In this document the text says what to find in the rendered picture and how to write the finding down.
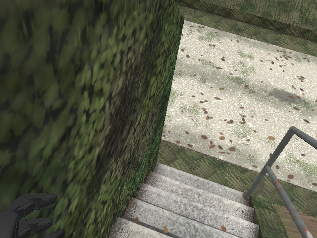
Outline stairs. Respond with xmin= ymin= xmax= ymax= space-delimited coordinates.
xmin=108 ymin=162 xmax=260 ymax=238

